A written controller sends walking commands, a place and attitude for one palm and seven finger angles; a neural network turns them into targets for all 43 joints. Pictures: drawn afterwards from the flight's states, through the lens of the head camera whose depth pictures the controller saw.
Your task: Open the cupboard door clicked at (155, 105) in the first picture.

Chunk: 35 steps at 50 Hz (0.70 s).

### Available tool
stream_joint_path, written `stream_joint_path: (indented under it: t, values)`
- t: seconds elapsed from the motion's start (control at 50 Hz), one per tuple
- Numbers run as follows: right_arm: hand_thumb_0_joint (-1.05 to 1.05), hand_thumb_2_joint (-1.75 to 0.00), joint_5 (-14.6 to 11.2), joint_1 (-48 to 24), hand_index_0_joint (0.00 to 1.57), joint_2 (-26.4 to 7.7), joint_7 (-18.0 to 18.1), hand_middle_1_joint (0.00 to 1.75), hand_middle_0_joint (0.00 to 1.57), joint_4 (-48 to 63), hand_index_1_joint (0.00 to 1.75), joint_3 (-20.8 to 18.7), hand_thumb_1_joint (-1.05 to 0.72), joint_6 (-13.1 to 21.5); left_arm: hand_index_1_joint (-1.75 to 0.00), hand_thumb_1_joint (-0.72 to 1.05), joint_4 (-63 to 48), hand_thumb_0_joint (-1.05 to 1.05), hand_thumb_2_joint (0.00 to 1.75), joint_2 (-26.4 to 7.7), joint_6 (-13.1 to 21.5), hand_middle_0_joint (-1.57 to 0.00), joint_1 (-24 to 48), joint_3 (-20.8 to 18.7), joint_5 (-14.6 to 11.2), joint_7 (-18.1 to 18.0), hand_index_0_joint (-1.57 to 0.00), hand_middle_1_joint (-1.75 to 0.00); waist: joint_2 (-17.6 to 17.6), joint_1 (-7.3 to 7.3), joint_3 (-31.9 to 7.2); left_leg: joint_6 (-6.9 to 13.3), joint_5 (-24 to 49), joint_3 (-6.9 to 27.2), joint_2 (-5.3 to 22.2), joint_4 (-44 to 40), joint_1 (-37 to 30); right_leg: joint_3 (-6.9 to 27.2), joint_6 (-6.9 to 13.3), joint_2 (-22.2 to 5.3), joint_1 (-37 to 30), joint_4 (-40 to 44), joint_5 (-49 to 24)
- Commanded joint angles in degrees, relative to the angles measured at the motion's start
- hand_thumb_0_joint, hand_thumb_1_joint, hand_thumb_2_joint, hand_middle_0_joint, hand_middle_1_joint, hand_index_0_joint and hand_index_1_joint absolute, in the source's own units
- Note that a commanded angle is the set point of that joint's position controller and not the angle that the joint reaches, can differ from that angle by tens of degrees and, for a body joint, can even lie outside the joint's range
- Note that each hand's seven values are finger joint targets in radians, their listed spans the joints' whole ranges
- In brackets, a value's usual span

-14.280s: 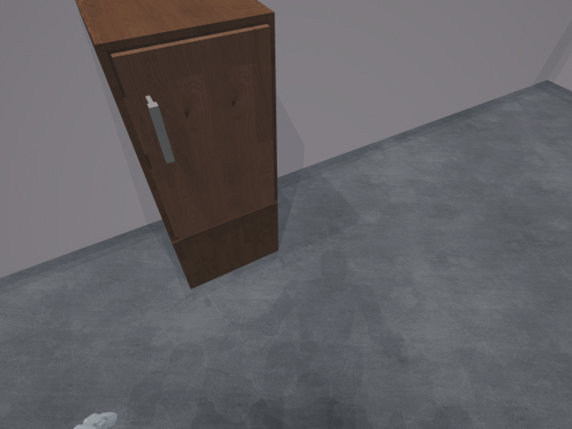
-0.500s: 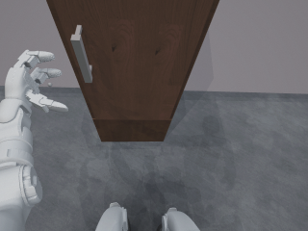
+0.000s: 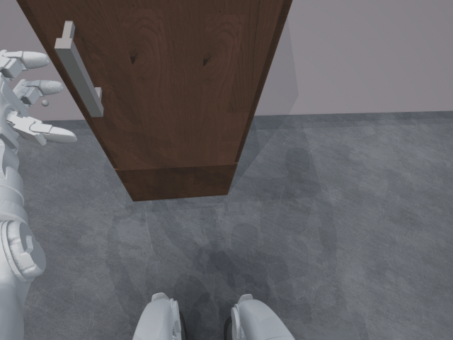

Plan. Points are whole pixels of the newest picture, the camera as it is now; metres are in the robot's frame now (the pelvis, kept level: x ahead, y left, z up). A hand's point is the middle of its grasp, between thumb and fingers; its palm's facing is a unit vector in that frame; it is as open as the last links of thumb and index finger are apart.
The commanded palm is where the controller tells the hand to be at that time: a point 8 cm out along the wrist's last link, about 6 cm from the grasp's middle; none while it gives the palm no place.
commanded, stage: move the hooked fingers beside the handle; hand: left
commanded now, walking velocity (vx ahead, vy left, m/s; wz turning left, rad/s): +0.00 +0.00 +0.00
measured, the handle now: (84, 74) +0.55 +0.20 +0.08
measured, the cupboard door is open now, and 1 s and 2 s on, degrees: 0 0 0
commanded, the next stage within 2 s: slide the fingers in behind the handle in 0.66 s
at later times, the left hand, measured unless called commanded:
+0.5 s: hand (43, 107) +0.48 +0.25 +0.07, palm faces +0.06 -1.00 -0.01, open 14.0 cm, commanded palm +0.47 +0.29 +0.07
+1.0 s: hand (50, 106) +0.49 +0.24 +0.07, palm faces +0.01 -1.00 +0.01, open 14.0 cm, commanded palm +0.47 +0.28 +0.07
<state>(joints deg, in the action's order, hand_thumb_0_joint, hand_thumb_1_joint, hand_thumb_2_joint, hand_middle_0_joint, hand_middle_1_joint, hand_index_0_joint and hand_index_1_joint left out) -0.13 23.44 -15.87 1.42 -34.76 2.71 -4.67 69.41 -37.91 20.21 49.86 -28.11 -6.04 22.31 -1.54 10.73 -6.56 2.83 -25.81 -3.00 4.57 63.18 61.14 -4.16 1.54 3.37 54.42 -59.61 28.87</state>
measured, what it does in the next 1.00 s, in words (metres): stands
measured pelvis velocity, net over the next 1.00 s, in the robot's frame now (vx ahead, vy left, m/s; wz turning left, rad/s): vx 0.00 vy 0.01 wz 0.01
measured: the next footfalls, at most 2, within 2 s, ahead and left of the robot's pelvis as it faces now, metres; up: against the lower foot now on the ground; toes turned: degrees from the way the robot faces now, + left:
none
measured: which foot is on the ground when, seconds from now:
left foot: down 0.00-1.00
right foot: down 0.00-1.00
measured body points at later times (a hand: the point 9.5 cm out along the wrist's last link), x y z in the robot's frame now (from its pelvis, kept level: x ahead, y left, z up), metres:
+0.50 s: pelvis +0.00 +0.00 +0.00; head +0.13 +0.04 +0.43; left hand +0.48 +0.30 +0.07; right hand +0.04 -0.27 -0.10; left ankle +0.03 +0.09 -0.66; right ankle -0.01 -0.11 -0.66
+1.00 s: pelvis +0.00 +0.01 +0.00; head +0.13 +0.04 +0.43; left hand +0.48 +0.30 +0.07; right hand +0.00 -0.26 -0.10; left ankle +0.03 +0.09 -0.66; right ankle -0.01 -0.11 -0.66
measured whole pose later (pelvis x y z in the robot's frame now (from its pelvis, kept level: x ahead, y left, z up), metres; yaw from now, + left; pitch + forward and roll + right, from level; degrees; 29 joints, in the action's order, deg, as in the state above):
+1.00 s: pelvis +0.00 +0.01 +0.00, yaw +0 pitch +23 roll -5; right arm 0.0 23.0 -15.7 1.0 -36.4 1.9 -5.3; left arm 65.7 -33.0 22.0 48.4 -24.0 -7.8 20.7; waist -1.5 9.6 -7.2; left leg 3.3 -25.9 -2.4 3.9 63.4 60.6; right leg -4.6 1.0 3.0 53.3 -59.1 28.8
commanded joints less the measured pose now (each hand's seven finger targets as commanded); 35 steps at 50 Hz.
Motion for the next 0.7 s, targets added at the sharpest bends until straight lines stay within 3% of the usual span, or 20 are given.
stream_joint_path:
  t: [0.0,0.02,0.08,0.12,0.18,0.2,0.24,0.26,0.28,0.34,0.36,0.4,0.44,0.48,0.52,0.56,0.6,0.62,0.66,0.68]
  values:
    - [0.00,-0.90,-0.2,9.2,0.20,-11.4,0.9,0.30,0.20,3.1,0.30,-4.4,-0.90,0.9,-1.20,-0.50,-16.3,0.00,0.30,-20.4,5.0,-0.30,22.5,-3.8,-1.1,-0.5,-0.30,-1.20,-8.1,-1.91,-29.5,0.1,24.8,5.9,-1.9,-4.6,-26.9,3.9,-0.5,0.7,-9.0,6.8,-22.9]
    - [0.00,-0.90,0.0,9.3,0.20,-11.3,0.7,0.30,0.20,3.1,0.30,-4.5,-0.90,0.9,-1.20,-0.50,-18.7,0.00,0.30,-20.6,6.0,-0.30,22.2,-4.3,-1.3,-0.5,-0.30,-1.20,-11.3,-2.56,-32.1,-0.2,27.6,6.1,-1.9,-4.8,-30.3,3.7,-0.3,0.7,-9.0,6.7,-24.5]
    - [0.00,-0.90,-0.1,8.7,0.20,-10.9,0.2,0.30,0.20,2.3,0.30,-4.9,-0.90,0.8,-1.20,-0.50,-21.6,0.00,0.30,-16.9,7.3,-0.30,20.1,-2.8,-2.5,0.1,-0.30,-1.20,-13.1,-2.60,-33.1,-0.7,30.5,6.9,-1.5,-5.1,-36.6,2.9,-0.2,1.1,-6.5,7.5,-23.9]
    - [0.00,-0.90,-0.4,8.6,0.20,-10.8,0.2,0.30,0.20,1.8,0.30,-5.0,-0.90,0.4,-1.20,-0.50,-19.7,0.00,0.30,-12.4,6.2,-0.30,18.7,0.3,-3.4,1.1,-0.30,-1.20,-11.2,-1.62,-30.8,-0.7,30.8,7.3,-1.3,-5.7,-37.6,2.3,-0.2,1.3,-4.9,8.2,-23.5]
    - [0.00,-0.90,-0.8,8.3,0.20,-11.1,0.5,0.30,0.20,1.5,0.30,-4.8,-0.90,-0.2,-1.20,-0.50,-11.6,0.00,0.30,-9.1,2.3,-0.30,16.5,3.5,-3.4,2.0,-0.30,-1.20,-5.8,0.01,-21.6,-0.1,23.7,6.8,-1.7,-6.8,-30.5,2.0,-0.6,1.0,-3.8,9.6,-19.9]
    - [0.00,-0.90,-0.8,8.4,0.20,-11.1,0.6,0.30,0.20,1.7,0.30,-4.7,-0.90,-0.1,-1.20,-0.50,-11.9,0.00,0.30,-9.0,2.0,-0.30,16.8,3.4,-3.5,1.9,-0.30,-1.20,-7.4,-0.66,-21.6,-0.1,24.4,6.7,-1.9,-6.7,-31.3,2.1,-0.3,0.9,-3.7,9.4,-20.4]
    - [0.00,-0.90,-0.6,7.9,0.20,-11.2,0.6,0.30,0.20,2.0,0.30,-4.7,-0.90,-0.1,-1.20,-0.50,-12.6,0.00,0.30,-7.7,2.1,-0.30,18.2,4.9,-3.2,1.2,-0.30,-1.20,-7.5,-0.27,-21.0,-0.3,23.4,7.2,-1.8,-7.1,-31.7,1.8,-0.3,0.6,-1.5,9.4,-18.3]
    - [0.00,-0.90,-0.5,7.6,0.20,-11.0,0.5,0.30,0.20,2.0,0.30,-4.6,-0.90,0.1,-1.20,-0.50,-12.1,0.00,0.30,-7.7,2.5,-0.30,18.3,4.6,-3.1,0.6,-0.30,-1.20,-7.3,-0.36,-20.2,-0.4,22.1,7.2,-1.8,-7.0,-31.1,1.7,-0.2,0.6,-0.7,9.2,-17.0]
    - [0.00,-0.90,-0.3,7.6,0.20,-11.2,0.6,0.30,0.20,2.1,0.30,-4.6,-0.90,0.2,-1.20,-0.50,-13.9,0.00,0.30,-10.0,3.7,-0.30,20.1,2.9,-2.9,-0.4,-0.30,-1.20,-6.7,-0.52,-21.1,-0.4,21.9,7.6,-1.6,-6.7,-30.8,1.9,-0.2,0.5,-1.0,8.7,-16.5]
    - [0.00,-0.90,0.0,7.1,0.20,-10.9,0.4,0.30,0.20,2.1,0.30,-4.8,-0.90,0.8,-1.20,-0.50,-18.7,0.00,0.30,-11.0,7.6,-0.30,23.3,1.2,-2.9,-2.3,-0.30,-1.20,-10.0,-1.17,-27.1,-0.9,25.6,8.1,-1.6,-5.9,-35.3,2.2,0.1,0.6,-1.2,7.6,-17.9]
    - [0.00,-0.90,0.1,7.0,0.20,-11.1,0.4,0.30,0.20,1.9,0.30,-4.7,-0.90,1.0,-1.20,-0.50,-18.9,0.00,0.30,-13.0,8.3,-0.30,24.3,0.0,-2.5,-2.8,-0.30,-1.20,-9.8,-1.26,-28.2,-1.0,25.3,8.3,-1.5,-5.6,-35.0,2.2,0.1,0.6,-1.7,7.1,-17.7]
    - [0.00,-0.90,0.0,7.1,0.20,-11.1,0.5,0.30,0.20,1.5,0.30,-4.6,-0.90,1.2,-1.20,-0.50,-18.4,0.00,0.30,-14.4,8.9,-0.30,26.2,-0.5,-2.0,-3.3,-0.30,-1.20,-9.4,-0.73,-28.4,-0.8,24.8,8.2,-1.6,-5.2,-34.1,2.5,0.1,0.7,-2.6,6.9,-17.9]
    - [0.00,-0.90,-0.2,6.9,0.20,-11.2,0.6,0.30,0.20,1.8,0.30,-4.4,-0.90,1.1,-1.20,-0.50,-14.6,0.00,0.30,-15.3,7.7,-0.30,23.9,-0.7,-0.7,-3.2,-0.30,-1.20,-9.8,-1.22,-27.2,-1.0,22.8,8.2,-1.6,-5.7,-32.8,2.4,0.0,0.6,-2.4,7.2,-16.4]
    - [0.00,-0.90,-0.4,6.9,0.20,-11.3,0.6,0.30,0.20,2.0,0.30,-4.0,-0.90,0.7,-1.20,-0.50,-12.5,0.00,0.30,-14.7,6.1,-0.30,24.0,0.6,-0.3,-2.8,-0.30,-1.20,-9.2,-0.78,-25.8,-0.7,21.0,8.0,-1.7,-6.0,-31.1,2.4,-0.2,0.5,-2.7,7.6,-15.7]
    - [0.00,-0.90,-0.3,7.1,0.20,-11.5,0.7,0.30,0.20,2.6,0.30,-4.1,-0.90,0.6,-1.20,-0.50,-11.7,0.00,0.30,-15.9,5.2,-0.30,21.1,-0.4,-0.3,-2.0,-0.30,-1.20,-9.3,-1.70,-27.4,-0.7,22.5,7.4,-1.9,-5.8,-31.0,2.6,-0.2,0.6,-4.1,7.4,-17.5]
    - [0.00,-0.90,-0.5,7.0,0.20,-11.2,0.7,0.30,0.20,2.6,0.30,-3.9,-0.90,0.3,-1.20,-0.50,-11.5,0.00,0.30,-13.0,4.6,-0.30,21.7,1.9,-1.0,-1.1,-0.30,-1.20,-9.2,-0.76,-25.9,-0.7,22.0,7.4,-1.7,-5.9,-31.0,2.4,-0.3,0.6,-2.7,7.9,-17.0]
    - [0.00,-0.90,-0.3,7.4,0.20,-11.3,0.9,0.30,0.20,2.4,0.30,-3.9,-0.90,0.4,-1.20,-0.50,-11.6,0.00,0.30,-12.6,4.9,-0.30,23.2,1.9,-2.0,-0.4,-0.30,-1.20,-6.8,0.12,-24.7,-0.4,21.3,7.7,-1.6,-5.6,-29.8,2.3,-0.3,0.8,-2.5,7.8,-16.7]
    - [0.00,-0.90,-0.4,7.3,0.20,-11.6,1.0,0.30,0.20,2.4,0.30,-4.0,-0.90,0.5,-1.20,-0.50,-11.3,0.00,0.30,-14.2,5.0,-0.30,22.4,0.5,-2.4,-0.1,-0.30,-1.20,-6.8,-0.50,-25.2,-0.4,20.8,7.3,-1.7,-5.6,-29.0,2.6,-0.4,0.8,-3.6,8.0,-16.8]
    - [0.00,-0.90,-0.3,7.5,0.20,-11.8,1.1,0.30,0.20,2.3,0.30,-4.0,-0.90,0.7,-1.20,-0.50,-11.8,0.00,0.30,-15.6,5.3,-0.30,23.1,-0.3,-2.7,0.2,-0.30,-1.20,-6.5,-0.40,-25.6,-0.3,20.1,7.2,-1.7,-5.3,-27.3,2.9,-0.4,0.7,-4.1,7.6,-16.6]
    - [0.00,-0.90,-0.3,7.6,0.20,-11.5,1.0,0.30,0.20,2.2,0.30,-4.0,-0.90,0.8,-1.20,-0.50,-11.8,0.00,0.30,-14.9,5.4,-0.30,23.1,0.3,-2.6,0.4,-0.30,-1.20,-7.0,-0.44,-26.0,-0.2,20.4,7.1,-1.9,-5.1,-27.2,2.9,-0.4,0.7,-4.3,7.5,-16.9]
